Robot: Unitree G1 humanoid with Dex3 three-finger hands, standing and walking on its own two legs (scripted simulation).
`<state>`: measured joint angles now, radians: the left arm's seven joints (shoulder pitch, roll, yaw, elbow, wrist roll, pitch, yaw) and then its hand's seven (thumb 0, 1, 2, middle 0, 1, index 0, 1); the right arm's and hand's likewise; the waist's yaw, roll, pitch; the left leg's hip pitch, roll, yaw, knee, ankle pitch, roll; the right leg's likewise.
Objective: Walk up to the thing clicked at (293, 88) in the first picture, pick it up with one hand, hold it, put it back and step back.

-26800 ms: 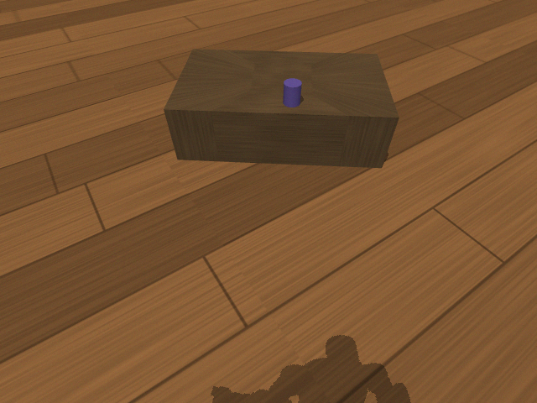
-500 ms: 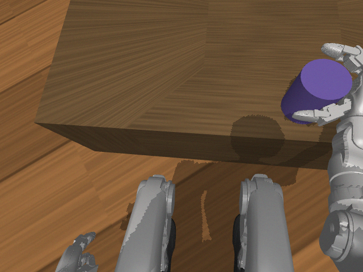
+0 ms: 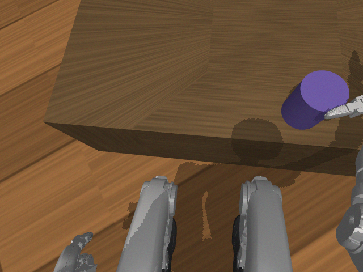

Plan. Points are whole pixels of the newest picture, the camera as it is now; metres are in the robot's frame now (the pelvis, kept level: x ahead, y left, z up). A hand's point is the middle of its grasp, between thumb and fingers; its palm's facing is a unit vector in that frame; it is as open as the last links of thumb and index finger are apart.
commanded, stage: withdraw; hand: right
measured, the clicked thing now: (311, 102) +0.47 -0.25 -0.05
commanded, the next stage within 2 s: rise in 0.04 s
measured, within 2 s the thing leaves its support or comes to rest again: neither
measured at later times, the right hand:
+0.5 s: hand out of the picture +0.47 -0.39 +0.12, palm faces +0.40 +0.83 -0.39, open 17.2 cm
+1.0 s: hand out of the picture +0.31 -0.30 +0.19, palm faces +0.31 +0.89 -0.35, open 17.1 cm
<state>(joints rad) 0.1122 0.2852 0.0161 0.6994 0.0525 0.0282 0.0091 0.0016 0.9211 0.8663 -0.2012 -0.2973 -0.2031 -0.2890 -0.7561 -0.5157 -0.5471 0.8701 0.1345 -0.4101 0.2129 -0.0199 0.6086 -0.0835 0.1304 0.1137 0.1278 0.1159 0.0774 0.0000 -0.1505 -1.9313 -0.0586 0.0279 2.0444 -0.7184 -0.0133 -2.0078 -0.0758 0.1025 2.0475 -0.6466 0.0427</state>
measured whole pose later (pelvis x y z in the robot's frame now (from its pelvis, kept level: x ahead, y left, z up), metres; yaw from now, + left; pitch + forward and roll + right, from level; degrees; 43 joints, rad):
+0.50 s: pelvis +0.02 -0.01 +0.13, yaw +0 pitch +30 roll +5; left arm 0.22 0.27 -0.03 0.61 0.00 0.12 -0.01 0.00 0.89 0.89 -0.21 -0.30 -0.20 -0.30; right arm -0.72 -0.74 -0.53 1.04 -0.12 -0.12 0.03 -0.02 0.49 -0.09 0.06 0.06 0.06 0.06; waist 0.11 -0.01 -0.13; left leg -1.48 -0.06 0.03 1.56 -0.61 -0.02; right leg -1.57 -0.09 0.08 1.61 -0.57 0.02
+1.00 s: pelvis +0.06 -0.03 +0.28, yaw -5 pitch +13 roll +3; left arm 0.25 0.22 -0.03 0.62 -0.04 0.06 0.11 0.00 0.90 0.90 -0.21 -0.30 -0.20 -0.30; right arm -0.03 -0.31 -0.16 0.60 0.02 0.03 -0.17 -0.01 0.47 -0.10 0.07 0.06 0.06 0.07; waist 0.04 -0.01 -0.10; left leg -0.68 -0.01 0.02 0.90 -0.45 -0.03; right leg -0.78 -0.05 0.03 0.98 -0.42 0.01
